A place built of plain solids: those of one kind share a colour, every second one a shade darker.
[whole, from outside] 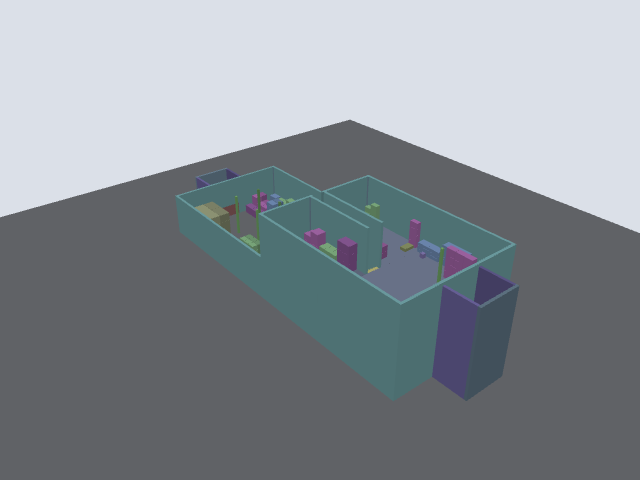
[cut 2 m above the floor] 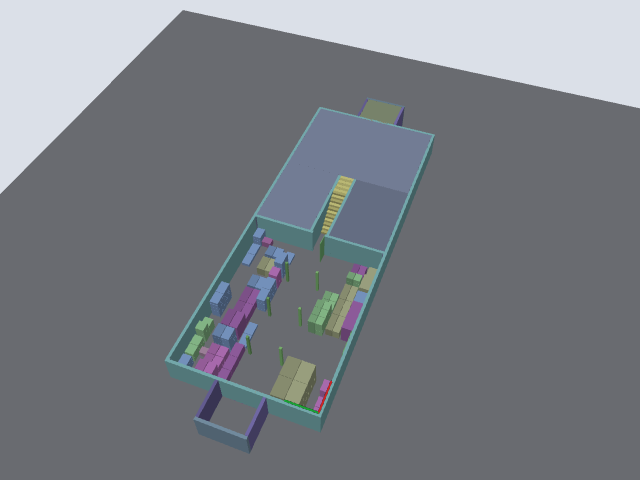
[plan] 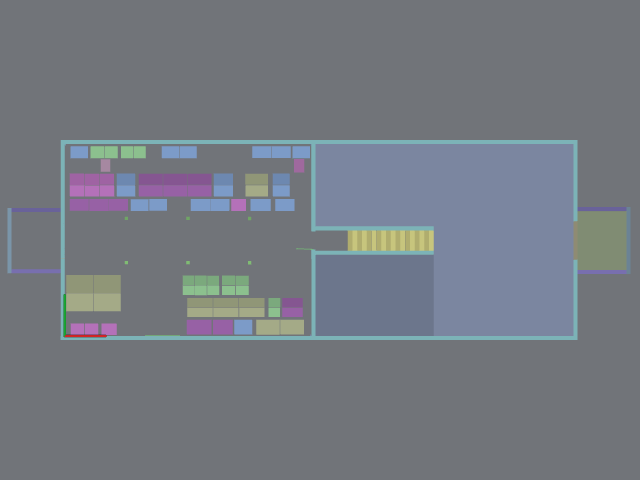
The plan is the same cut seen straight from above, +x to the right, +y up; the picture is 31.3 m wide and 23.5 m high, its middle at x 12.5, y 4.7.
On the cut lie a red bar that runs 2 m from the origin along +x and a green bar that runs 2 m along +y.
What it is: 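A bonded warehouse up a steep quayside street; two or three stores in a row up the hill, each one storey, its floor a whole storey over the one below; closed straight stairs of 38 to 42 degrees between two walls, 0.94 to 1.05 m broad, in line with the main aisles, in slots cut into the upper stores' floors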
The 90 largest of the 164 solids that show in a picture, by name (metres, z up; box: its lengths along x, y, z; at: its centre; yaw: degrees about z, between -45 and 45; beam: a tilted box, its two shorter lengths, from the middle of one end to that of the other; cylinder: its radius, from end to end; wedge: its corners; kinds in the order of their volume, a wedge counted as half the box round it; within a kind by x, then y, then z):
{
 "raised_1": {"box": [5.8, 3.97, 3.35], "at": [15.17, 1.99, 1.63]},
 "raised_2": {"box": [5.8, 4.03, 3.35], "at": [15.17, 7.38, 1.63]},
 "raised_3": {"box": [6.84, 9.4, 3.35], "at": [21.49, 4.7, 1.63]},
 "wall_1": {"box": [0.2, 9.8, 3.41], "at": [-0.1, 4.7, 1.66]},
 "wall_2": {"box": [12.48, 0.2, 3.41], "at": [6.04, -0.1, 1.66]},
 "wall_3": {"box": [12.48, 0.2, 3.41], "at": [6.04, 9.5, 1.66]},
 "wall_4": {"box": [0.2, 4.37, 6.77], "at": [12.18, 1.99, 3.33]},
 "wall_5": {"box": [0.2, 0.46, 3.41], "at": [12.18, 4.0, 1.66]},
 "wall_6": {"box": [0.2, 0.46, 3.41], "at": [12.18, 5.34, 1.66]},
 "wall_7": {"box": [0.2, 4.43, 6.77], "at": [12.18, 7.38, 3.33]},
 "wall_8": {"box": [6.0, 0.2, 6.77], "at": [15.07, 4.07, 3.33]},
 "wall_9": {"box": [6.0, 0.2, 6.77], "at": [15.07, 5.27, 3.33]},
 "wall_10": {"box": [6.2, 0.2, 6.77], "at": [15.17, -0.1, 3.33]},
 "wall_11": {"box": [6.2, 0.2, 6.77], "at": [15.17, 9.5, 3.33]},
 "wall_12": {"box": [0.2, 0.2, 6.77], "at": [17.97, 4.07, 3.33]},
 "wall_13": {"box": [7.24, 0.2, 6.77], "at": [21.49, -0.1, 3.33]},
 "wall_14": {"box": [7.24, 0.2, 6.77], "at": [21.49, 9.5, 3.33]},
 "wall_15": {"box": [0.2, 9.8, 6.77], "at": [25.01, 4.7, 3.33]},
 "area_1": {"box": [2.4, 2.89, 3.35], "at": [26.31, 4.67, 1.63]},
 "lot_bales_1": {"box": [1.32, 0.88, 0.65], "at": [0.74, 1.65, 1.63]},
 "lot_bales_2": {"box": [1.32, 0.88, 0.65], "at": [0.74, 2.55, 1.63]},
 "lot_bales_3": {"box": [1.32, 0.88, 0.65], "at": [2.08, 1.65, 0.98]},
 "lot_bales_4": {"box": [1.32, 0.88, 0.65], "at": [2.08, 1.65, 1.63]},
 "lot_bales_5": {"box": [1.32, 0.88, 0.65], "at": [2.08, 2.55, 0.98]},
 "lot_bales_6": {"box": [1.32, 0.88, 0.65], "at": [2.08, 2.55, 1.63]},
 "lot_bales_7": {"box": [1.32, 0.88, 0.7], "at": [2.09, 1.65, 0.3]},
 "lot_bales_8": {"box": [1.25, 0.46, 0.71], "at": [6.62, 1.16, 0.3]},
 "lot_bales_9": {"box": [1.25, 0.46, 0.71], "at": [6.62, 1.64, 0.3]},
 "lot_bales_10": {"box": [1.25, 0.46, 0.71], "at": [7.89, 1.16, 0.3]},
 "lot_bales_11": {"box": [1.25, 0.46, 0.71], "at": [7.89, 1.63, 0.3]},
 "lot_bales_12": {"box": [1.25, 0.46, 0.71], "at": [9.16, 1.15, 0.3]},
 "lot_bales_13": {"box": [1.25, 0.46, 0.71], "at": [9.16, 1.63, 0.3]},
 "lot_bales_14": {"box": [1.11, 0.55, 0.73], "at": [9.4, 7.1, 0.32]},
 "lot_bales_15": {"box": [1.11, 0.55, 0.73], "at": [9.4, 7.67, 0.32]},
 "lot_bales_16": {"box": [1.16, 0.73, 0.64], "at": [9.95, 0.43, 0.96]},
 "lot_bales_17": {"box": [1.16, 0.73, 0.69], "at": [11.13, 0.43, 0.29]},
 "area_side_1": {"box": [2.4, 0.2, 3.25], "at": [-1.4, 3.17, 1.57]},
 "area_side_2": {"box": [2.4, 0.2, 3.25], "at": [-1.4, 6.17, 1.57]},
 "area_side_3": {"box": [2.4, 0.2, 6.55], "at": [26.31, 3.13, 3.23]},
 "area_side_4": {"box": [2.4, 0.2, 6.55], "at": [26.31, 6.21, 3.23]},
 "lot_crates_1": {"box": [0.94, 0.58, 0.73], "at": [0.71, 6.42, 0.32]},
 "lot_crates_2": {"box": [0.94, 0.58, 0.73], "at": [1.68, 6.41, 0.32]},
 "lot_crates_3": {"box": [0.94, 0.58, 0.73], "at": [2.63, 6.42, 0.32]},
 "lot_crates_4": {"box": [1.17, 0.55, 0.7], "at": [4.21, 7.1, 1.05]},
 "lot_crates_5": {"box": [1.17, 0.55, 0.7], "at": [4.21, 7.68, 1.05]},
 "lot_crates_6": {"box": [1.17, 0.55, 0.75], "at": [4.22, 7.1, 0.33]},
 "lot_crates_7": {"box": [1.17, 0.55, 0.75], "at": [5.41, 7.11, 0.33]},
 "lot_crates_8": {"box": [1.17, 0.55, 0.75], "at": [5.41, 7.67, 0.33]},
 "lot_crates_9": {"box": [1.21, 0.73, 0.79], "at": [6.58, 0.43, 0.34]},
 "lot_crates_10": {"box": [1.21, 0.73, 0.74], "at": [6.58, 0.43, 1.11]},
 "lot_crates_11": {"box": [1.17, 0.55, 0.75], "at": [6.6, 7.67, 0.33]},
 "lot_crates_12": {"box": [1.17, 0.55, 0.75], "at": [6.61, 7.1, 0.33]},
 "lot_crates_13": {"box": [0.97, 0.73, 0.66], "at": [7.75, 0.43, 1.0]},
 "lot_crates_14": {"box": [1.01, 0.46, 0.66], "at": [11.16, 1.16, 0.28]},
 "lot_crates_15": {"box": [1.01, 0.46, 0.66], "at": [11.16, 1.63, 0.28]},
 "lot_crates_16": {"box": [1.15, 0.74, 0.72], "at": [16.69, 3.54, 3.61]},
 "lot_crates_17": {"box": [1.15, 0.74, 0.67], "at": [16.69, 3.55, 4.98]},
 "lot_crates_18": {"box": [1.15, 0.74, 0.67], "at": [16.7, 3.54, 4.31]},
 "flight_1": {"box": [0.23, 1.0, 0.78], "at": [14.68, 4.67, 0.34]},
 "flight_2": {"box": [0.23, 1.0, 0.97], "at": [14.91, 4.67, 0.43]},
 "flight_3": {"box": [0.23, 1.0, 1.15], "at": [15.14, 4.67, 0.53]},
 "flight_4": {"box": [0.23, 1.0, 1.34], "at": [15.38, 4.67, 0.62]},
 "flight_5": {"box": [0.23, 1.0, 1.52], "at": [15.61, 4.67, 0.71]},
 "flight_6": {"box": [0.23, 1.0, 1.7], "at": [15.85, 4.67, 0.8]},
 "flight_7": {"box": [0.23, 1.0, 1.89], "at": [16.08, 4.67, 0.89]},
 "flight_8": {"box": [0.23, 1.0, 2.07], "at": [16.32, 4.67, 0.98]},
 "flight_9": {"box": [0.23, 1.0, 2.25], "at": [16.55, 4.67, 1.08]},
 "flight_10": {"box": [0.23, 1.0, 2.44], "at": [16.78, 4.67, 1.17]},
 "flight_11": {"box": [0.23, 1.0, 2.62], "at": [17.02, 4.67, 1.26]},
 "flight_12": {"box": [0.23, 1.0, 2.8], "at": [17.25, 4.67, 1.35]},
 "flight_13": {"box": [0.23, 1.0, 2.99], "at": [17.49, 4.67, 1.44]},
 "flight_14": {"box": [0.23, 1.0, 3.17], "at": [17.72, 4.67, 1.54]},
 "flight_15": {"box": [0.24, 1.0, 3.35], "at": [17.96, 4.67, 1.63]},
 "area_end_1": {"box": [0.2, 3.21, 3.25], "at": [-2.7, 4.67, 1.57]},
 "area_end_2": {"box": [0.2, 3.29, 6.55], "at": [27.61, 4.67, 3.23]},
 "lot_chests_1": {"box": [0.71, 0.55, 0.47], "at": [0.6, 7.1, 1.18]},
 "lot_chests_2": {"box": [0.71, 0.55, 0.47], "at": [0.6, 7.68, 1.18]},
 "lot_chests_3": {"box": [0.66, 0.56, 0.55], "at": [0.63, 0.33, 0.23]},
 "lot_chests_4": {"box": [0.66, 0.56, 0.55], "at": [1.32, 0.33, 0.23]},
 "lot_chests_5": {"box": [0.71, 0.55, 0.47], "at": [1.33, 7.1, 0.71]},
 "lot_chests_6": {"box": [0.71, 0.55, 0.47], "at": [1.33, 7.67, 0.71]},
 "lot_chests_7": {"box": [0.71, 0.55, 0.47], "at": [2.07, 7.1, 0.71]},
 "lot_chests_8": {"box": [0.71, 0.55, 0.47], "at": [2.07, 7.68, 0.71]},
 "lot_chests_9": {"box": [0.76, 0.56, 0.49], "at": [2.18, 0.33, 0.74]},
 "lot_chests_10": {"box": [0.72, 0.58, 0.47], "at": [8.52, 6.41, 1.18]},
 "lot_chests_11": {"box": [0.74, 0.74, 0.48], "at": [12.92, 3.55, 4.03]},
 "lot_chests_12": {"box": [0.74, 0.74, 0.48], "at": [13.68, 3.54, 4.51]},
 "lot_chests_13": {"box": [0.74, 0.74, 0.48], "at": [13.68, 3.55, 4.03]},
 "lot_chests_14": {"box": [0.67, 0.46, 0.61], "at": [21.82, 7.9, 3.56]},
 "doorway_1": {"box": [0.2, 1.89, 3.35], "at": [25.01, 4.67, 1.63]}
}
